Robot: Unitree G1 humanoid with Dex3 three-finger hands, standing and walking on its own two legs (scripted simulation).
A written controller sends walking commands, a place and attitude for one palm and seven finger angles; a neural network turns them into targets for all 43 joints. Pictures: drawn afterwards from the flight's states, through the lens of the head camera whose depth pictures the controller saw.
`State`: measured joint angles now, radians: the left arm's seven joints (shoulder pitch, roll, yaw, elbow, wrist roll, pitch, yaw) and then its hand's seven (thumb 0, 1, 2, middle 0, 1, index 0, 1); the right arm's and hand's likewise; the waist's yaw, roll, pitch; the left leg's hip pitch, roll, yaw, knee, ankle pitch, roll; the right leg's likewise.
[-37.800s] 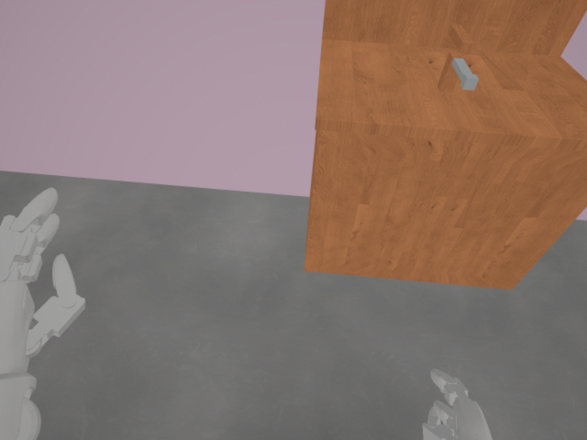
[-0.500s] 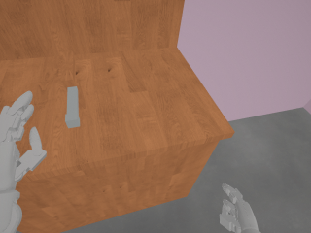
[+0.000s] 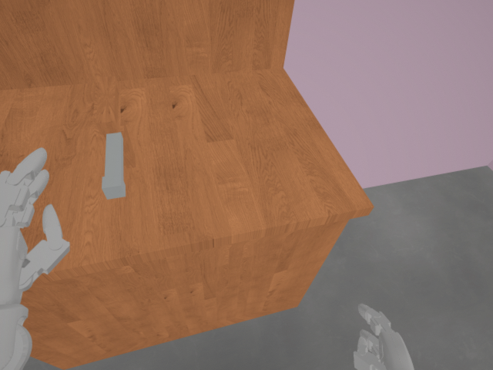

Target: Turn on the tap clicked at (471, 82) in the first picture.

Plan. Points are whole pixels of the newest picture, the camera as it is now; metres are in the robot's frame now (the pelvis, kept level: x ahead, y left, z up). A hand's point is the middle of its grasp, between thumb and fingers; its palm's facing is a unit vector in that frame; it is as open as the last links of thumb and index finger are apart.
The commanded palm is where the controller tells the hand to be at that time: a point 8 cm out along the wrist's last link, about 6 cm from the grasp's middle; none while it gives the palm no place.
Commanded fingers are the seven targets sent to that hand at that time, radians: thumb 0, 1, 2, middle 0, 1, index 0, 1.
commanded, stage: turn the palm inward beside the body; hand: left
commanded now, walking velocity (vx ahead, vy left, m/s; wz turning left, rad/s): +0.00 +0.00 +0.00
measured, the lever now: (114, 186) +0.35 +0.25 +0.10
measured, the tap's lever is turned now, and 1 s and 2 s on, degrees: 0 0 0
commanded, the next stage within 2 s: none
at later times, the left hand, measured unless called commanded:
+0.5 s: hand (43, 275) +0.17 +0.24 +0.17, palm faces +0.59 -0.76 -0.27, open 7.4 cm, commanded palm +0.14 +0.26 +0.17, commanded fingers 0.00 0.90 0.90 -0.20 -0.30 -0.20 -0.30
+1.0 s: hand (99, 271) +0.20 +0.20 +0.14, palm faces +0.48 -0.84 -0.26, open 7.4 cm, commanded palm +0.14 +0.23 +0.17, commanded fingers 0.00 0.90 0.90 -0.20 -0.30 -0.20 -0.30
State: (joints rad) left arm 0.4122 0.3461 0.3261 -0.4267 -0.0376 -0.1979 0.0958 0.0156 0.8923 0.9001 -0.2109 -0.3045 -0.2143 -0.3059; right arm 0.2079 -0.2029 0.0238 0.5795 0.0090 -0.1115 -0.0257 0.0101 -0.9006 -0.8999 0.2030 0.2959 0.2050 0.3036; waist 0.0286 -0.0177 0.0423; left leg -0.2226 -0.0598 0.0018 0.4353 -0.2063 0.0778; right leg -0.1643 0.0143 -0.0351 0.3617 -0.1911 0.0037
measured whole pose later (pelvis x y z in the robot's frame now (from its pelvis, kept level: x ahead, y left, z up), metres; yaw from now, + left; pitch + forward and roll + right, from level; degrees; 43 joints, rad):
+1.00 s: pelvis +0.01 -0.08 -0.02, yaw +2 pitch +2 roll +1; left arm 0.43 0.32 0.41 -0.42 -0.25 0.09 0.02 0.02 0.90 0.90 -0.21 -0.30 -0.21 -0.31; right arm 0.22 -0.30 0.00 0.67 0.06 -0.20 -0.10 0.01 -0.90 -0.90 0.20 0.30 0.20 0.30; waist 0.08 0.05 -0.07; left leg -0.36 -0.01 -0.05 0.68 -0.34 -0.02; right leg -0.32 0.07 -0.10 0.68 -0.39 -0.10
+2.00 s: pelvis +0.00 -0.06 -0.02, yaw +3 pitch -2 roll +0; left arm 0.46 0.25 0.27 -0.59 -0.27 0.25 0.14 0.02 0.90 0.90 -0.20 -0.30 -0.21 -0.30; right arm 0.17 -0.24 0.07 0.67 0.06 -0.25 -0.11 0.01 -0.90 -0.90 0.20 0.30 0.20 0.30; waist 0.09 0.07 -0.07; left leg -0.31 -0.04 -0.06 0.64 -0.30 0.00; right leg -0.26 0.04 -0.11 0.62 -0.34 -0.08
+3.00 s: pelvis +0.00 -0.08 -0.02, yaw +3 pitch +0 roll +0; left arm 0.25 0.28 0.37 -0.27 -0.28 0.16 0.12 0.02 0.90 0.90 -0.20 -0.29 -0.20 -0.29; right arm 0.19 -0.26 0.04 0.70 0.06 -0.25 -0.13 0.01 -0.90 -0.90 0.20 0.30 0.20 0.30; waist 0.07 0.07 -0.06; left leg -0.33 -0.02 -0.06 0.63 -0.30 -0.02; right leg -0.28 0.06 -0.11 0.61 -0.34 -0.10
